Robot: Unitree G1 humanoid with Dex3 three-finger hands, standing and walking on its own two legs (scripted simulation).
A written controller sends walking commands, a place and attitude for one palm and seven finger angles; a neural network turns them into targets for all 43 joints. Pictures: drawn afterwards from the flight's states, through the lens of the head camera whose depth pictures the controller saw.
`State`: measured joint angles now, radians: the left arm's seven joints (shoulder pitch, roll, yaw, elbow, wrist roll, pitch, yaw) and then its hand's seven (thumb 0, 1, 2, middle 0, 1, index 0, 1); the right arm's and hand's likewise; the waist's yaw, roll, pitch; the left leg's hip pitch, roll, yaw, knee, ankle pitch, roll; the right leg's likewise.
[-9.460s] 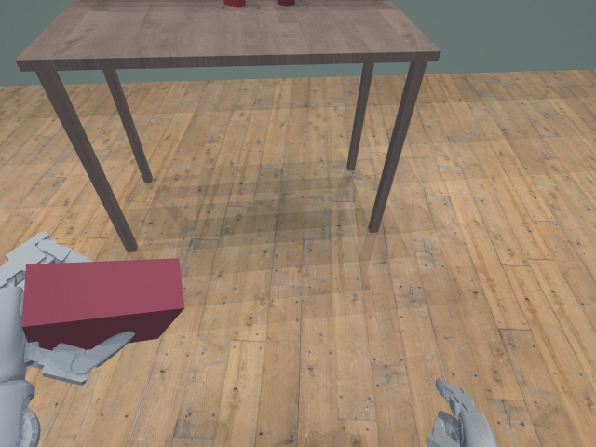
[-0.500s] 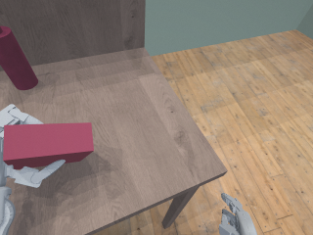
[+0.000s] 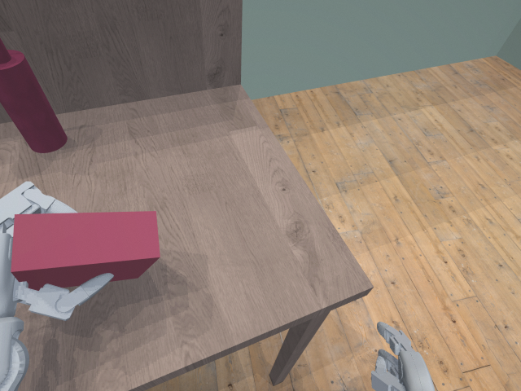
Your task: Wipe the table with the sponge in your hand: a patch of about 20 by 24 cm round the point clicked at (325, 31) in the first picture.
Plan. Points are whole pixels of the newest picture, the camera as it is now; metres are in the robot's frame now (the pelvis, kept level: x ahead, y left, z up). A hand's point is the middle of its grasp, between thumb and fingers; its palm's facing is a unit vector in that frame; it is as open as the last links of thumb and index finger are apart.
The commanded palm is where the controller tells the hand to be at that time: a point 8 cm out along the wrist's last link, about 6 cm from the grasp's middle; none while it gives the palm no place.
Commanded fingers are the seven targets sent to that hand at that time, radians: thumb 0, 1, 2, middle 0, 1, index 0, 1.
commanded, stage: look again from close up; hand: left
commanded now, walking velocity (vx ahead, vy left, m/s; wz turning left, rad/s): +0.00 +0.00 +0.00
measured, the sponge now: (109, 251) +0.24 +0.21 +0.14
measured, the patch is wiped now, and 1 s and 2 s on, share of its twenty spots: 0.00 0.00 0.00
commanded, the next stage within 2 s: shuffle to correct the standing spot in 0.04 s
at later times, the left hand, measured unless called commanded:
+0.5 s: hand (86, 273) +0.20 +0.21 +0.16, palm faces +0.35 -0.85 -0.39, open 9.6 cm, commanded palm +0.14 +0.25 +0.18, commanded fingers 0.00 0.10 1.30 -1.20 -1.60 -1.20 -1.60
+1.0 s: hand (106, 336) +0.14 +0.17 +0.17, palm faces +0.29 -0.83 -0.48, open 9.6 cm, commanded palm +0.09 +0.20 +0.18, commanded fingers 0.00 0.10 1.30 -1.20 -1.60 -1.20 -1.60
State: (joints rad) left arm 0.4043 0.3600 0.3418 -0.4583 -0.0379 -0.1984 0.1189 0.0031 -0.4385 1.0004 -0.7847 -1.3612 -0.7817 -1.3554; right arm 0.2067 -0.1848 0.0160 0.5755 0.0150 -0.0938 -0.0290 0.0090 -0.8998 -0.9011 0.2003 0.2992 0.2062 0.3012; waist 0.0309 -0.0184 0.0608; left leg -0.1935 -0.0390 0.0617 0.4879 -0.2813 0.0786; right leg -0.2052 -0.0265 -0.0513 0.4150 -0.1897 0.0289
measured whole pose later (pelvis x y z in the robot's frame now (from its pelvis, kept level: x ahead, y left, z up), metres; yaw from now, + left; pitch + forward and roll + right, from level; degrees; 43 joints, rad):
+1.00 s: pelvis -0.09 -0.07 +0.00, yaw -3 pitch +0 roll -3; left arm 0.47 0.43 0.44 -0.61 -0.04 -0.25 0.07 0.00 -0.44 1.00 -0.78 -1.37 -0.78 -1.36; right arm 0.24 -0.15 -0.03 0.57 -0.02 -0.17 0.00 0.01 -0.90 -0.90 0.20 0.30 0.21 0.30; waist 0.04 -0.02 0.14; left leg -0.35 0.10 0.02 0.57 -0.22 -0.02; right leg -0.31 -0.01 -0.01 0.59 -0.33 -0.02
